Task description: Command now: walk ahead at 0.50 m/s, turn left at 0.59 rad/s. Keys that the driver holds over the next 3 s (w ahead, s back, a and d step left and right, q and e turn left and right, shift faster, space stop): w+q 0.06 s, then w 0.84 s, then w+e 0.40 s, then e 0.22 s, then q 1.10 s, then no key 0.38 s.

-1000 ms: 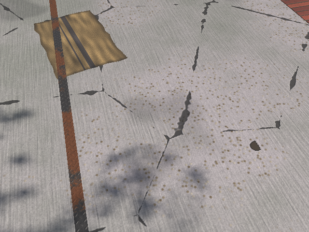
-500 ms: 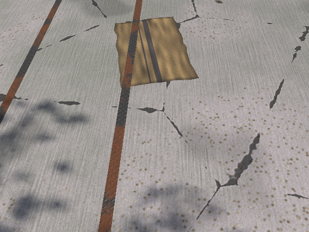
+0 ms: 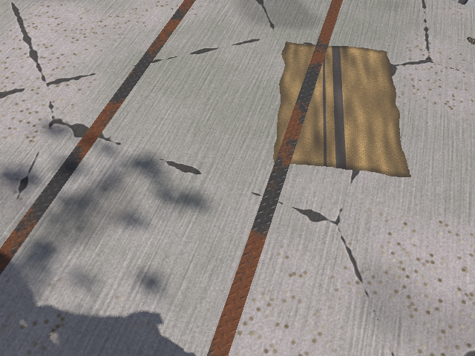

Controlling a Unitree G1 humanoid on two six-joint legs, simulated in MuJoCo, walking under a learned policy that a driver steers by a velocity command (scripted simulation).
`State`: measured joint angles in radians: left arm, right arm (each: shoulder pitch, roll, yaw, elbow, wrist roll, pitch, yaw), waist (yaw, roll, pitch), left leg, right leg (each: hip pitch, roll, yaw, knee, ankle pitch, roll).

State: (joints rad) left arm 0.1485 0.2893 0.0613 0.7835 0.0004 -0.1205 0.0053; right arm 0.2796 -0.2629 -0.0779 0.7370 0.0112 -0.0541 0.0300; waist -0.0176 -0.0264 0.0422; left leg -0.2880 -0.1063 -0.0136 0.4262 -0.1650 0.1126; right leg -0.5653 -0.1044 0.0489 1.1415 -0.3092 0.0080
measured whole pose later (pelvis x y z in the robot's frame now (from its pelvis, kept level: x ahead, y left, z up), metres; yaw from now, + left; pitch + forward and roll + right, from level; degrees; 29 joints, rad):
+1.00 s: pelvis +0.55 +0.06 +0.00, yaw +7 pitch +2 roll +0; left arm 0.32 0.30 0.04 0.84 -0.03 -0.07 -0.01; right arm 0.18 -0.26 -0.05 0.72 0.00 -0.09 0.03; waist 0.02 -0.03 0.02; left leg -0.34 -0.03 0.05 0.47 -0.17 0.06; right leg -0.41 -0.03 0.04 1.14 -0.38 -0.03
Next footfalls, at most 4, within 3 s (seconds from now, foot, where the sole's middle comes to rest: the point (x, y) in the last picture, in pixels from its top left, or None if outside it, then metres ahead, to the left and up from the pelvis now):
0.34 right None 0.38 -0.12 -0.78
0.86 left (181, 297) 0.62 0.16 -0.78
1.42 right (253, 210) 0.93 -0.06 -0.78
1.94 left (185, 204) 0.95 0.16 -0.78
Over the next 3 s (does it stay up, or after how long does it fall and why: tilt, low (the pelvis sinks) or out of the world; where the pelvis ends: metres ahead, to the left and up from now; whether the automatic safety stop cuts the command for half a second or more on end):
stays up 0.89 0.08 0.00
